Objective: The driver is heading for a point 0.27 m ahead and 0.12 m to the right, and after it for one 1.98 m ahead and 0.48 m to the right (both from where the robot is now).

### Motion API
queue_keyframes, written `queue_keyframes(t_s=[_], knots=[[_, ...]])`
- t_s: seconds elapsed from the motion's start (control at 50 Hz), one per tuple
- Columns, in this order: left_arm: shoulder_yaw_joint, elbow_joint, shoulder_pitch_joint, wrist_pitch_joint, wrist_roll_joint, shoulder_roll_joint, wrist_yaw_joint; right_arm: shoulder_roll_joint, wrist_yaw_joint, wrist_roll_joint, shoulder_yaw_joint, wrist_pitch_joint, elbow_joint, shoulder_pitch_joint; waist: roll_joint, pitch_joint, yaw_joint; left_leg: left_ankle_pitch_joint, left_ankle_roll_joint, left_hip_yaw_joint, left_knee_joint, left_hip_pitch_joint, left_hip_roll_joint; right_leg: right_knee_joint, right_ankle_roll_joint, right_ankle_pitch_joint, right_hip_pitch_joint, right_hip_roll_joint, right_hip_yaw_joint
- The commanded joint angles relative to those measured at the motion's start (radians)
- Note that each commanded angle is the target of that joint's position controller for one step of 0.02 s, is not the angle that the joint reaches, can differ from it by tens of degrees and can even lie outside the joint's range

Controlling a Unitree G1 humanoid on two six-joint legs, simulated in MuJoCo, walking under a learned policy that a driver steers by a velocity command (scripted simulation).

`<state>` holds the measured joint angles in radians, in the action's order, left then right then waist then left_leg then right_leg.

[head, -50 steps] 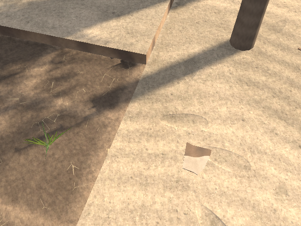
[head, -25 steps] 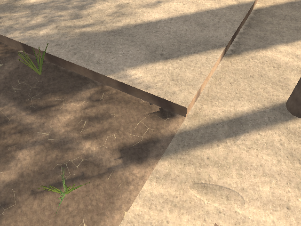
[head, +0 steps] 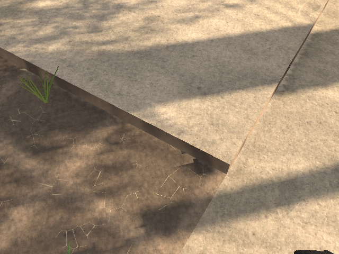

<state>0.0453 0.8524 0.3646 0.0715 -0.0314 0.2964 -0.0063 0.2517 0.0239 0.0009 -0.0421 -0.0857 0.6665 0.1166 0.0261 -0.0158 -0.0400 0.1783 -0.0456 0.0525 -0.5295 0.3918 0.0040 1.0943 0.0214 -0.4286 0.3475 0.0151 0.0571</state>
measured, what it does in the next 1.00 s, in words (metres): walks ahead, turning right: right foot, then left foot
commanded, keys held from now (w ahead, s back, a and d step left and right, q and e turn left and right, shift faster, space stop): w+e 0.66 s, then w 0.18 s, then no key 0.16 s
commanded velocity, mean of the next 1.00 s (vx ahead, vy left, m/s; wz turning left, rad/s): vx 0.48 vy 0.00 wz -0.42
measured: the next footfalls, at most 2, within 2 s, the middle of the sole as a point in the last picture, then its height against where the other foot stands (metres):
right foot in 0.42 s outside the picture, level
left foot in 0.94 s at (193, 196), level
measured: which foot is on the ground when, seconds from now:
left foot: down 0.00-0.44, up 0.46-0.92, down 0.94-1.00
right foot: up 0.00-0.40, down 0.42-0.96, up 0.98-1.00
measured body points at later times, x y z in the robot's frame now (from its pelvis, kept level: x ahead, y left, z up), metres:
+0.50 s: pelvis +0.26 -0.06 -0.01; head +0.30 -0.07 +0.43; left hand +0.49 +0.15 -0.12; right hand +0.22 -0.32 -0.15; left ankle +0.12 +0.10 -0.64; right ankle +0.32 -0.13 -0.73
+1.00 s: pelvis +0.54 -0.10 -0.01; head +0.57 -0.11 +0.44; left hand +0.69 +0.15 -0.14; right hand +0.62 -0.41 -0.09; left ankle +0.68 -0.05 -0.73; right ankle +0.34 -0.14 -0.67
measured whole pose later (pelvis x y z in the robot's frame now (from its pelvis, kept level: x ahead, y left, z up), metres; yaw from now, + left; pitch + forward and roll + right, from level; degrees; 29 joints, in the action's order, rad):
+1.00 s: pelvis +0.54 -0.10 -0.01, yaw -27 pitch +2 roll +1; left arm 0.05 0.83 0.34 0.04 -0.01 0.30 0.01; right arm 0.27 0.04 0.03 -0.04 -0.13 0.73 0.05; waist 0.02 -0.03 -0.06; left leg 0.11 -0.03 0.01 -0.53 0.46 0.03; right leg 0.98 0.01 -0.55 0.21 -0.10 0.20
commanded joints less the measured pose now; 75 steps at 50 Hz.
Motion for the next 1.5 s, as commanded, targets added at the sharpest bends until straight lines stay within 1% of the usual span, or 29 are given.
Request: queue_keyframes(t_s=[0.02,0.1,0.24,0.26,0.32,0.4,0.42,0.44,0.46,0.48,0.54,0.6,0.62,0.64,0.82,0.88,0.92,0.94,0.96,0.98,1.0,1.06,1.14,1.18,1.2,1.28,1.32,1.38,1.5], knots=[[0.034,-0.096,-0.053,0.005,0.006,0.106,0.006,0.096,0.001,0.005,-0.032,-0.013,0.004,0.115,-0.141,0.045,0.058,0.037,-0.155,-0.320,0.326,-0.309,-0.277,0.080,0.000,0.120,0.352,0.111,0.051],[0.033,-0.090,-0.040,-0.031,0.004,0.054,0.010,0.109,-0.003,0.017,-0.045,-0.041,0.045,0.092,-0.108,0.007,0.020,-0.181,-0.152,-0.132,0.395,-0.215,-0.250,0.034,-0.027,0.262,0.323,0.114,0.068],[0.017,-0.161,-0.244,-0.022,0.014,0.013,-0.022,0.157,-0.031,0.009,-0.056,-0.027,0.106,0.157,-0.064,-0.051,0.088,-0.276,-0.116,0.059,0.410,-0.310,-0.241,-0.325,-0.016,0.534,0.350,0.092,-0.007],[0.006,-0.177,-0.295,-0.044,0.102,-0.001,-0.053,0.117,-0.025,0.024,-0.040,-0.022,0.141,0.224,-0.034,-0.092,0.083,-0.262,-0.095,0.114,0.413,-0.274,-0.225,-0.381,-0.004,0.519,0.293,0.070,-0.118],[0.007,-0.211,-0.344,-0.057,0.081,0.008,-0.084,0.153,-0.032,0.029,-0.049,-0.011,0.163,0.271,-0.100,-0.109,0.101,-0.339,-0.072,0.136,0.360,-0.372,-0.252,-0.455,0.042,0.425,0.267,0.057,-0.142],[0.036,-0.178,-0.168,-0.051,0.092,0.068,-0.054,0.207,-0.041,0.029,-0.056,0.022,0.170,0.264,-0.126,0.044,0.008,-0.853,-0.052,0.180,-0.035,-0.508,-0.274,-0.523,0.135,0.159,0.052,-0.081,-0.192],[0.054,-0.123,0.010,-0.040,0.100,0.100,-0.039,0.199,-0.042,0.027,-0.050,0.030,0.160,0.257,-0.077,0.152,-0.073,-0.741,-0.027,0.204,-0.292,-0.406,-0.249,-0.597,0.173,0.192,-0.183,-0.093,-0.156],[0.090,-0.117,0.102,-0.040,0.103,0.224,-0.024,0.113,-0.033,0.008,-0.026,0.025,0.103,0.301,0.092,0.295,-0.079,-0.330,0.022,0.212,-0.634,-0.056,-0.175,-0.609,0.275,0.067,-0.527,0.165,0.229],[0.104,-0.137,0.059,-0.046,0.059,0.283,-0.024,0.104,-0.018,0.018,-0.027,0.018,0.055,0.259,0.202,0.361,-0.044,0.382,0.065,0.053,-0.878,0.243,0.030,-0.772,0.387,0.187,-0.664,0.342,0.718],[0.101,-0.129,0.057,-0.055,0.046,0.256,-0.020,0.147,-0.015,0.027,-0.033,0.015,0.038,0.146,0.048,0.270,-0.078,0.307,0.050,-0.085,-0.898,0.349,-0.030,-0.784,0.355,0.262,-0.637,0.303,0.585],[0.059,-0.109,-0.061,-0.050,0.035,0.118,-0.006,0.118,-0.016,0.038,-0.018,0.014,0.047,0.152,-0.021,0.032,0.034,0.163,0.047,-0.087,-0.655,0.229,-0.125,-0.828,0.258,0.470,-0.280,0.177,0.294],[0.054,-0.110,-0.073,-0.027,0.034,0.116,-0.012,0.105,-0.011,0.053,-0.015,0.055,0.062,0.198,-0.003,0.052,0.069,0.140,0.077,-0.070,-0.575,0.144,-0.118,-0.861,0.264,0.555,-0.189,0.125,0.224],[0.057,-0.157,-0.131,-0.001,-0.007,0.110,-0.002,0.146,-0.035,-0.015,-0.038,0.023,0.029,0.124,0.003,0.053,0.056,0.117,0.093,-0.129,-0.529,0.220,-0.117,-0.893,0.294,0.431,-0.203,0.153,0.292],[0.058,-0.149,-0.125,0.009,-0.011,0.127,0.007,0.143,-0.046,-0.018,-0.035,0.008,0.013,0.070,0.002,0.039,0.046,0.074,0.104,-0.145,-0.455,0.272,-0.122,-0.907,0.292,0.363,-0.225,0.160,0.310],[0.047,-0.071,0.023,-0.007,0.011,0.142,0.026,0.089,-0.003,-0.012,-0.012,-0.036,-0.030,-0.165,0.061,-0.037,-0.062,-0.287,0.093,-0.094,0.002,0.160,-0.040,-0.854,0.194,0.333,-0.208,0.123,0.206],[0.047,-0.063,0.022,-0.028,0.026,0.150,0.025,0.130,0.011,0.012,-0.024,-0.045,-0.027,-0.145,0.069,-0.040,-0.037,-0.181,0.054,-0.080,0.035,0.127,-0.012,-0.743,0.160,0.526,-0.291,0.153,0.244],[0.042,-0.076,-0.021,-0.034,0.027,0.141,0.027,0.163,0.007,0.031,-0.042,-0.056,0.018,0.009,0.101,0.048,0.056,-0.255,0.006,-0.037,0.092,-0.080,0.031,-0.551,0.107,0.890,-0.304,0.093,0.201],[0.030,-0.096,-0.038,-0.031,0.034,0.110,0.026,0.209,0.005,0.043,-0.054,-0.063,0.050,0.151,0.070,0.164,0.120,-0.530,-0.046,-0.105,0.062,-0.328,-0.062,-0.344,0.060,0.817,-0.196,0.031,0.167],[0.003,-0.093,0.094,-0.017,0.045,0.021,0.019,0.289,0.000,0.060,-0.067,-0.057,0.076,0.277,-0.195,0.355,0.105,-0.922,-0.222,-0.419,-0.016,-0.726,-0.351,0.069,-0.018,0.173,0.098,-0.116,0.124],[0.005,-0.056,0.210,-0.007,0.013,0.051,0.010,0.239,0.012,0.032,-0.061,-0.041,0.105,0.322,-0.307,0.491,0.094,-0.840,-0.332,-0.672,0.049,-0.806,-0.469,0.246,-0.039,-0.256,0.216,-0.160,0.194],[0.029,-0.051,0.130,-0.018,-0.002,0.150,0.011,0.194,0.014,0.006,-0.051,-0.029,0.077,0.228,-0.182,0.353,0.106,-0.644,-0.294,-0.584,0.087,-0.657,-0.426,0.317,-0.051,-0.208,0.263,-0.101,0.206],[0.038,-0.102,-0.045,-0.061,0.034,0.136,0.027,0.092,0.008,0.016,-0.005,-0.013,0.058,0.005,-0.076,0.090,0.022,-0.542,-0.200,-0.308,0.189,-0.226,-0.271,0.111,-0.070,-0.048,0.188,0.026,0.092],[0.002,-0.079,-0.005,-0.080,0.037,0.001,0.032,0.110,0.006,0.037,-0.005,0.005,0.103,-0.025,-0.159,0.116,-0.007,-0.702,-0.183,-0.150,0.204,-0.091,-0.190,-0.263,-0.108,0.055,-0.059,0.028,-0.002],[0.004,-0.074,-0.021,-0.086,0.036,0.016,0.033,0.133,0.002,0.029,-0.009,0.015,0.124,-0.002,-0.159,0.163,0.007,-0.625,-0.181,-0.160,0.200,-0.130,-0.204,-0.367,-0.106,0.166,-0.115,0.023,-0.010],[-0.001,-0.041,0.007,-0.095,0.060,0.007,0.021,0.103,-0.003,0.028,0.000,0.030,0.169,0.096,-0.120,0.150,0.021,-0.577,-0.135,-0.149,0.189,-0.143,-0.197,-0.377,-0.076,0.139,-0.133,-0.027,-0.088],[-0.011,-0.044,-0.073,-0.096,0.069,0.001,0.008,0.092,-0.009,0.025,0.012,0.072,0.171,0.045,-0.121,0.042,0.004,0.008,-0.035,-0.191,0.203,-0.004,-0.158,-0.644,-0.022,0.290,-0.258,0.015,-0.037],[0.021,-0.079,-0.155,-0.091,0.041,0.142,0.042,0.076,-0.011,0.025,0.015,0.048,0.184,0.120,0.019,0.017,0.092,0.226,-0.001,-0.135,0.156,0.002,-0.050,-0.671,0.044,0.384,-0.232,0.146,0.106],[0.003,-0.039,-0.167,-0.066,0.044,0.028,0.032,0.078,-0.040,0.017,0.013,0.066,0.220,0.108,0.063,-0.036,0.064,0.101,0.026,-0.083,0.121,-0.147,-0.020,-0.713,0.026,0.134,-0.047,0.072,0.052],[0.005,0.030,-0.125,-0.038,0.030,0.011,0.028,0.060,-0.046,0.014,0.013,0.075,0.274,0.129,0.012,0.018,0.052,-0.057,0.022,-0.091,0.109,-0.181,-0.031,-0.641,0.013,0.411,-0.146,0.052,0.016]])
Keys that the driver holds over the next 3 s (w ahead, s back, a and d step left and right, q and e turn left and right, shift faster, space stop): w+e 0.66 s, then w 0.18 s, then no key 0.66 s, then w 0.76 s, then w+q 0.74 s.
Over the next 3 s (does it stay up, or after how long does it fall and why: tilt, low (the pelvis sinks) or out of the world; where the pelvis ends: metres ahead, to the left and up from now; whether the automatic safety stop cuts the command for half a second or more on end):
stays up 1.25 -0.38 0.08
